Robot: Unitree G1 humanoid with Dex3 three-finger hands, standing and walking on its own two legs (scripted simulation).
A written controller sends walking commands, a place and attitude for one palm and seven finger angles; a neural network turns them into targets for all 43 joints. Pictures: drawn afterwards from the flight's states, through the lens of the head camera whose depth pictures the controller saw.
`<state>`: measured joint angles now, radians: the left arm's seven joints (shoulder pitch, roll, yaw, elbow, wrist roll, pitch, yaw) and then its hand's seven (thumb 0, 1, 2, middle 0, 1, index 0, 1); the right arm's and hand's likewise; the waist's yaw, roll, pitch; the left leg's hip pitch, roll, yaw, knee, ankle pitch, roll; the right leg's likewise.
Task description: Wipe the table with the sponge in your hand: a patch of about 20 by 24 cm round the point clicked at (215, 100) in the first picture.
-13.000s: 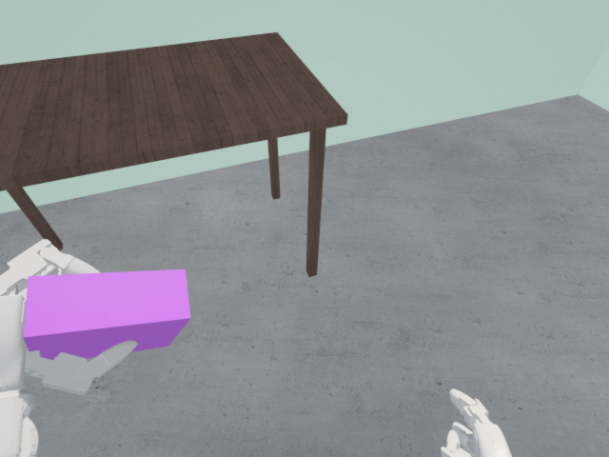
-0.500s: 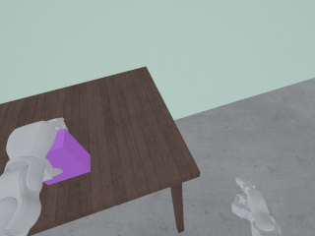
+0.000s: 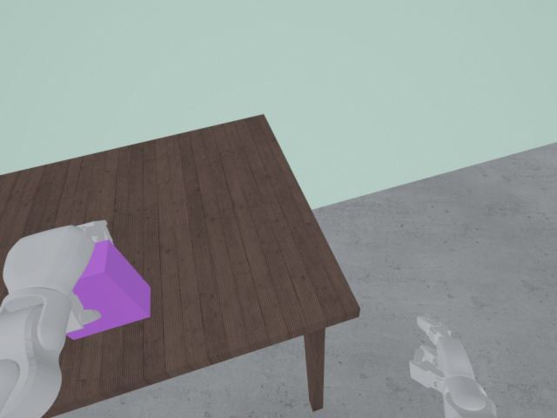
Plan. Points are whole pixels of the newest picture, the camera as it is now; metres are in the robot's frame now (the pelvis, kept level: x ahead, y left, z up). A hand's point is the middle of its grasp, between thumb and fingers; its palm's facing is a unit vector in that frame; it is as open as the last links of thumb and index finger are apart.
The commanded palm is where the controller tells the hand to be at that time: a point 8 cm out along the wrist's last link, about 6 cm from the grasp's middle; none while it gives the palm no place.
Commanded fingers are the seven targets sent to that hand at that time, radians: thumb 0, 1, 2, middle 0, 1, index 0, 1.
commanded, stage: move the sponge above the wiping area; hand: left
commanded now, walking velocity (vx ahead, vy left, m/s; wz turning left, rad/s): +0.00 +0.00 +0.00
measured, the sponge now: (98, 299) +0.22 +0.31 +0.07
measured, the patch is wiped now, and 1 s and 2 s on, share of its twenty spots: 0.00 0.00 0.00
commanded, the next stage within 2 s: lower the sponge onto the table in 1.20 s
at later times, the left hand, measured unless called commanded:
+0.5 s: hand (69, 288) +0.22 +0.33 +0.10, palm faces -0.03 -0.04 -1.00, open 9.6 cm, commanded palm +0.19 +0.33 +0.17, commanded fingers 0.00 0.10 1.30 -1.20 -1.60 -1.20 -1.60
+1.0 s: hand (64, 289) +0.21 +0.33 +0.10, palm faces +0.01 -0.04 -1.00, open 9.6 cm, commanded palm +0.18 +0.33 +0.17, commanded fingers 0.00 0.10 1.30 -1.20 -1.60 -1.20 -1.60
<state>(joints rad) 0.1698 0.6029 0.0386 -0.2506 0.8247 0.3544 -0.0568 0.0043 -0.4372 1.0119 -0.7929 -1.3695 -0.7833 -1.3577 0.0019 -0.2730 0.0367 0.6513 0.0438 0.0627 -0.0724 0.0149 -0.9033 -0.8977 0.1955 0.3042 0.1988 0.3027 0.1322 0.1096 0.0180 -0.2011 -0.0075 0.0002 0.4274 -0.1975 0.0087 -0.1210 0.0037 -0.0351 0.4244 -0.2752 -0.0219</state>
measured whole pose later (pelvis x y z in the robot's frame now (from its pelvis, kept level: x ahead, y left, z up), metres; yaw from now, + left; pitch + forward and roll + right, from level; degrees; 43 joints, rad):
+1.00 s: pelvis +0.00 +0.01 +0.00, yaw +0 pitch -1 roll +0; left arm 0.22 0.60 0.10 -0.18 0.82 0.24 0.00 0.00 -0.44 1.01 -0.79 -1.37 -0.78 -1.36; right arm 0.04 -0.26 0.02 0.67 0.05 0.05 -0.07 0.01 -0.90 -0.90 0.20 0.30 0.20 0.30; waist 0.12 0.11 0.01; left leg -0.22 -0.01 0.00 0.45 -0.21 0.02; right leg -0.13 0.00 -0.04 0.42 -0.27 -0.01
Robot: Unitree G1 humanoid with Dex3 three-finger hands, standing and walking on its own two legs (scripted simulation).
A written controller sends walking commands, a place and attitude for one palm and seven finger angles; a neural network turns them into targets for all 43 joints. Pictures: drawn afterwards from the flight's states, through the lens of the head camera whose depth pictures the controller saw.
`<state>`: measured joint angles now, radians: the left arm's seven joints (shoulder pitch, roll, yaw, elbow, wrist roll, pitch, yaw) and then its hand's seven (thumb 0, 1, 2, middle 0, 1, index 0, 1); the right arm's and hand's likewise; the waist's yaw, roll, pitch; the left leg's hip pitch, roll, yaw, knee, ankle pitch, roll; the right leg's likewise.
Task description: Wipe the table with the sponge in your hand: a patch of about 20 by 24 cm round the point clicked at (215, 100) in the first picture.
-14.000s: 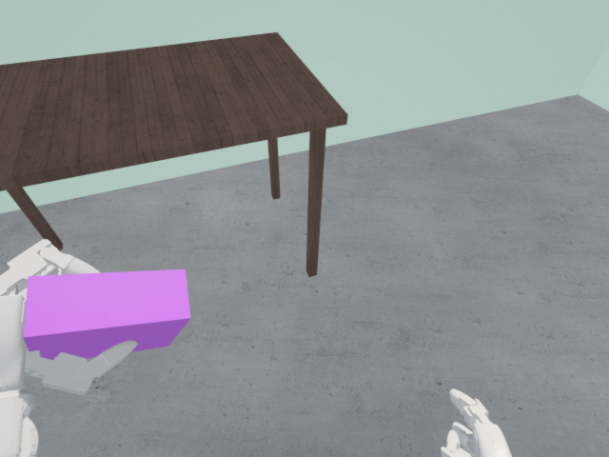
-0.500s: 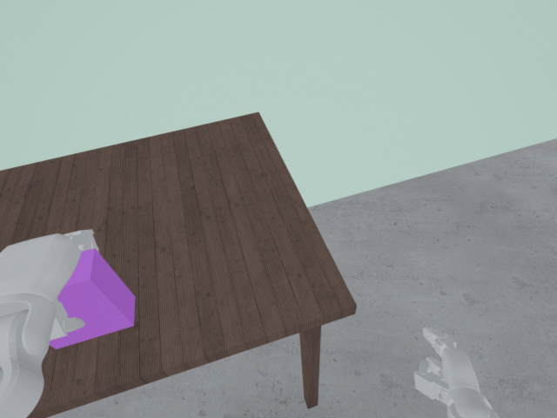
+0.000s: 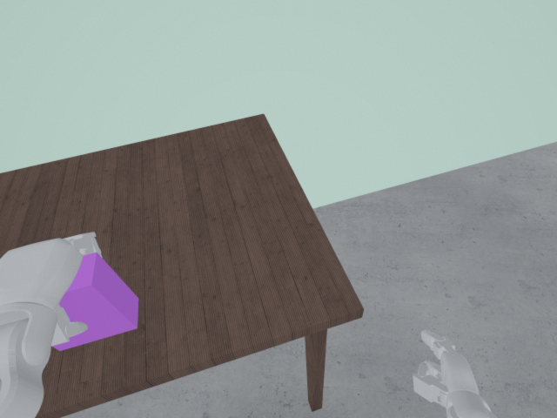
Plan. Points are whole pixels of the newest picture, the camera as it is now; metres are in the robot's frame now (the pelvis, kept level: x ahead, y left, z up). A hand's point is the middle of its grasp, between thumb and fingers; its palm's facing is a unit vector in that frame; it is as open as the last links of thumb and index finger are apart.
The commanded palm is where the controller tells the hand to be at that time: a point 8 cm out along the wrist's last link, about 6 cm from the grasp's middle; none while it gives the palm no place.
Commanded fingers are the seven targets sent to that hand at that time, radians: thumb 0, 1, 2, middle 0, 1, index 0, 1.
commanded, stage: move the sponge above the wiping area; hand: left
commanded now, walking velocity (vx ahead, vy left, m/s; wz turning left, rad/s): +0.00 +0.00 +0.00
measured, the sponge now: (85, 311) +0.21 +0.32 +0.05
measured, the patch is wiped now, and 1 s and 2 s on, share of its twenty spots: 0.00 0.00 0.00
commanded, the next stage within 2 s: lower the sponge onto the table in 0.20 s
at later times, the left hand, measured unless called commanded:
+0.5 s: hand (67, 290) +0.21 +0.32 +0.11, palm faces +0.00 -0.03 -1.00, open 9.6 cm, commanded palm +0.18 +0.32 +0.17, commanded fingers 0.00 0.10 1.30 -1.20 -1.60 -1.20 -1.60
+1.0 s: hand (71, 299) +0.21 +0.32 +0.09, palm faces -0.04 -0.05 -1.00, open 9.6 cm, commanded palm +0.19 +0.32 +0.15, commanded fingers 0.00 0.10 1.30 -1.20 -1.60 -1.20 -1.60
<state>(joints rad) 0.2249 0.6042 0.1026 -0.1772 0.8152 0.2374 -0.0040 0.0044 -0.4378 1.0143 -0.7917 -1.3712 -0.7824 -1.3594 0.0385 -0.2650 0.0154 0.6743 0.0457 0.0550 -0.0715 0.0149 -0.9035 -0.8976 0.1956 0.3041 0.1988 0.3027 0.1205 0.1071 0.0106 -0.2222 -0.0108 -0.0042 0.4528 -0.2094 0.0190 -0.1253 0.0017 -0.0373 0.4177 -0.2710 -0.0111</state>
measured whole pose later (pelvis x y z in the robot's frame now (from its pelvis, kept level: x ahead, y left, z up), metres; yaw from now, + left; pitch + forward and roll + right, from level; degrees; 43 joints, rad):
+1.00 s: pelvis +0.00 -0.01 +0.00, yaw +0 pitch -1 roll -1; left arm 0.21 0.60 0.11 -0.08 0.83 0.22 0.00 0.00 -0.44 1.02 -0.79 -1.37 -0.78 -1.36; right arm 0.04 -0.27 0.01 0.68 0.05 0.05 -0.08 0.01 -0.90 -0.90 0.20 0.30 0.20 0.30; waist 0.11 0.10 0.02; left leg -0.23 0.00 -0.01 0.46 -0.21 0.01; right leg -0.13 0.02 -0.04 0.42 -0.27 -0.02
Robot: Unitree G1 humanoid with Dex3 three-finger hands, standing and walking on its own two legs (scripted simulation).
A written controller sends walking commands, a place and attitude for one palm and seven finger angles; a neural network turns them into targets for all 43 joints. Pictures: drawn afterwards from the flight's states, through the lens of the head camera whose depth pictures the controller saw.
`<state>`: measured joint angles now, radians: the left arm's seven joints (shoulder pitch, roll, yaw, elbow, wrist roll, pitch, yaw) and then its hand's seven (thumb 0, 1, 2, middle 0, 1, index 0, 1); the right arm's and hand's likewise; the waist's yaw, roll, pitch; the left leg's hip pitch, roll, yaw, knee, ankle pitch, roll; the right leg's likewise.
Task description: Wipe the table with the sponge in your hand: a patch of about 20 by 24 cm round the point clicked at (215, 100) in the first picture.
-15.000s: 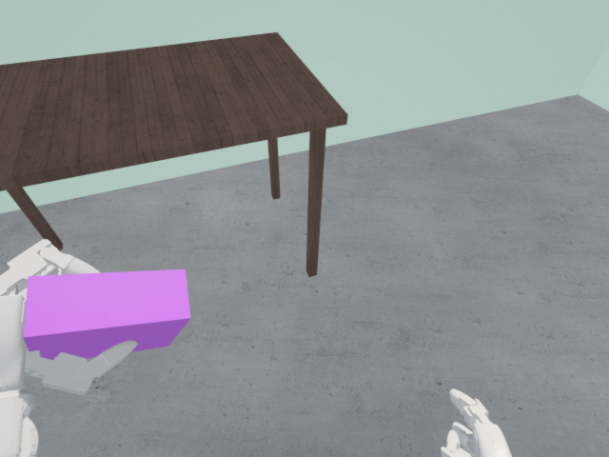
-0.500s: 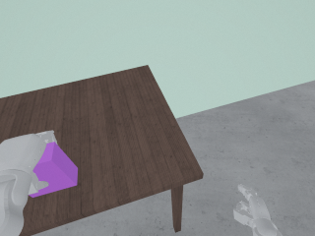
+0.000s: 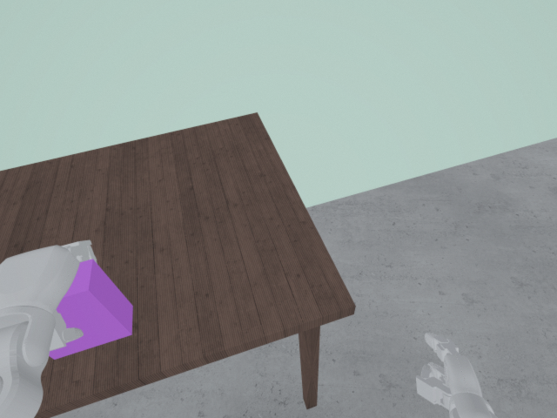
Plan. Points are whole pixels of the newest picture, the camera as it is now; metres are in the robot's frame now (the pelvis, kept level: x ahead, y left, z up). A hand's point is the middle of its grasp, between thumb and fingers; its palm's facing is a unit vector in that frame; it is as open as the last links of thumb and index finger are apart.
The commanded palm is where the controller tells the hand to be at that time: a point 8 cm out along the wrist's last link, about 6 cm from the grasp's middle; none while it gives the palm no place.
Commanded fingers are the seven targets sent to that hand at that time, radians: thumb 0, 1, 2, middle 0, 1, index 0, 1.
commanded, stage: lower the sponge onto the table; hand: left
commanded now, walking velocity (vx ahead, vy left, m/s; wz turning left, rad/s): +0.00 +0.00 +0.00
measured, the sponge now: (81, 318) +0.21 +0.33 +0.04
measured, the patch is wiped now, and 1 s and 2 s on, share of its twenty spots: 0.00 0.00 0.25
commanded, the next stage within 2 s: wipe forward along the first lane in 0.74 s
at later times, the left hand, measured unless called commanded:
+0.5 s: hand (69, 308) +0.21 +0.33 +0.07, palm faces -0.04 -0.05 -1.00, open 9.6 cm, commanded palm +0.18 +0.32 +0.13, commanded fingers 0.00 0.10 1.30 -1.20 -1.60 -1.20 -1.60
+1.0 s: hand (71, 308) +0.21 +0.33 +0.07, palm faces -0.03 -0.03 -1.00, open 9.6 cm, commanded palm +0.19 +0.32 +0.11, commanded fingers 0.00 0.10 1.30 -1.20 -1.60 -1.20 -1.60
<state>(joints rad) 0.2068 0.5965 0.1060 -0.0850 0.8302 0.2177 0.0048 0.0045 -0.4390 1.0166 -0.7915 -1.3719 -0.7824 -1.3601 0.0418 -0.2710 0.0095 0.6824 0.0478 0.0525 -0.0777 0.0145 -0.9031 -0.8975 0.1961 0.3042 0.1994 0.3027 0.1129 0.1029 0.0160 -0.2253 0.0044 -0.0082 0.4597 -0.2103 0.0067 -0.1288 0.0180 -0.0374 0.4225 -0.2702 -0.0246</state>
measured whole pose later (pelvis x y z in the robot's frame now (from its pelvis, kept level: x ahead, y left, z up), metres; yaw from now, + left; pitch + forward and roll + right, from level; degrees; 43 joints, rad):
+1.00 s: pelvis +0.00 +0.00 +0.00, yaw +0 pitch +0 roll +0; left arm 0.22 0.53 0.06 -0.03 0.88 0.22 0.08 0.00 -0.45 1.04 -0.79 -1.38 -0.78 -1.37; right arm 0.06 -0.27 -0.01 0.69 0.05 0.07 -0.06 0.01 -0.90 -0.90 0.20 0.30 0.20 0.30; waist 0.12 0.11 -0.02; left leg -0.27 0.00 -0.01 0.49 -0.22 0.01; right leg -0.18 0.01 -0.04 0.46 -0.29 -0.02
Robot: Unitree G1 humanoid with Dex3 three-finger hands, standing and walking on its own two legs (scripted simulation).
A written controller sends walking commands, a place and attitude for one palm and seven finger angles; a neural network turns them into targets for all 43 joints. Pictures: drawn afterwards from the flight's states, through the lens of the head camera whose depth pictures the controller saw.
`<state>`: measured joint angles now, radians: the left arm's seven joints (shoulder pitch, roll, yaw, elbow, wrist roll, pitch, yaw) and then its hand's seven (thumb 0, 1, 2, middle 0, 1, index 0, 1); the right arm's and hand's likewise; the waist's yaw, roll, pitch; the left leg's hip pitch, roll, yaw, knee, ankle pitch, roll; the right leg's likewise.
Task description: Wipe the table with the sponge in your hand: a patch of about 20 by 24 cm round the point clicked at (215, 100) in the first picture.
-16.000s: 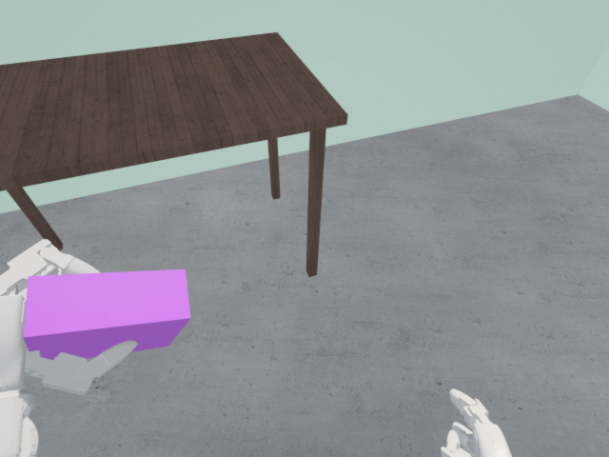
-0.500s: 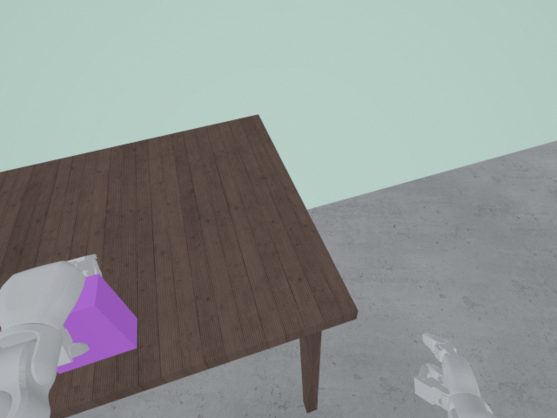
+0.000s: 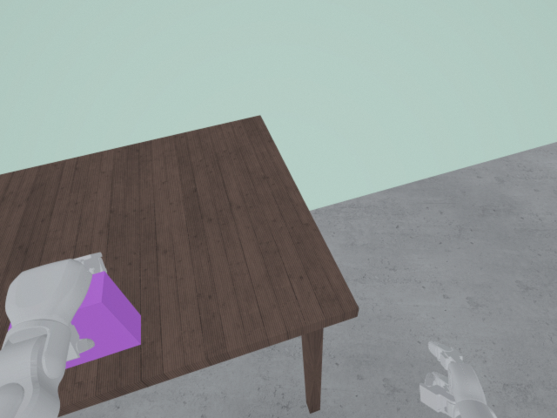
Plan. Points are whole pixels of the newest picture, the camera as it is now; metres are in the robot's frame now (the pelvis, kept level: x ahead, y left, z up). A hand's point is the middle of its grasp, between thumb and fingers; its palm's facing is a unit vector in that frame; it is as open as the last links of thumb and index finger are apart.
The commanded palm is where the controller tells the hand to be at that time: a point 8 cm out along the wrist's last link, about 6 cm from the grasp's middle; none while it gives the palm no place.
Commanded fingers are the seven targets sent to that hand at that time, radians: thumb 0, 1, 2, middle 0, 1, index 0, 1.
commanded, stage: wipe forward along the first lane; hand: left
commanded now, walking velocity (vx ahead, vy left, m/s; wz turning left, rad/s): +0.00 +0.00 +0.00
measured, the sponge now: (91, 329) +0.20 +0.32 +0.02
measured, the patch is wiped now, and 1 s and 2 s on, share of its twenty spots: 0.00 0.25 0.40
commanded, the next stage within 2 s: slide across to the middle lane in 1.46 s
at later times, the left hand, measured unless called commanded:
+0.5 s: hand (80, 276) +0.26 +0.35 +0.07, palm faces -0.10 -0.01 -1.00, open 9.7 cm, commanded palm +0.25 +0.35 +0.09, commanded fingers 0.00 0.10 1.30 -1.20 -1.60 -1.20 -1.60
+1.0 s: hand (79, 247) +0.31 +0.38 +0.07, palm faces -0.12 +0.00 -0.99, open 9.7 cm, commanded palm +0.30 +0.38 +0.09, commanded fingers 0.00 0.10 1.30 -1.20 -1.60 -1.20 -1.60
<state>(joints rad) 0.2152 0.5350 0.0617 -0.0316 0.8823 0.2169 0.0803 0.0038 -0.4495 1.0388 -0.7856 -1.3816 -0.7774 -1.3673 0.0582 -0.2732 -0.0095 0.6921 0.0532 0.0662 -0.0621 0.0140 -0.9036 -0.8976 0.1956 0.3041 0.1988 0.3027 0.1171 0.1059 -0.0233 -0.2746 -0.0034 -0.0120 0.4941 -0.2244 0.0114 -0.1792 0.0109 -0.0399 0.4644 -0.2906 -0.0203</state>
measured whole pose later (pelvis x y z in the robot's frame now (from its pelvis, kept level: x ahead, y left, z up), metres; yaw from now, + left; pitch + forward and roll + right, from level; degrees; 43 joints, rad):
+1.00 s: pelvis -0.01 -0.01 -0.01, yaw +0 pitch +8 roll -1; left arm -0.33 0.68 0.14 0.66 0.93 -0.01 0.06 0.02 -0.52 1.12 -0.81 -1.36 -0.80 -1.36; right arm 0.19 -0.31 -0.03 0.73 0.08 0.10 -0.04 0.01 -0.90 -0.90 0.20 0.30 0.20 0.30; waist 0.05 0.09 -0.07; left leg -0.49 0.01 -0.03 0.60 -0.25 0.01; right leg -0.39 0.03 -0.05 0.56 -0.31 -0.03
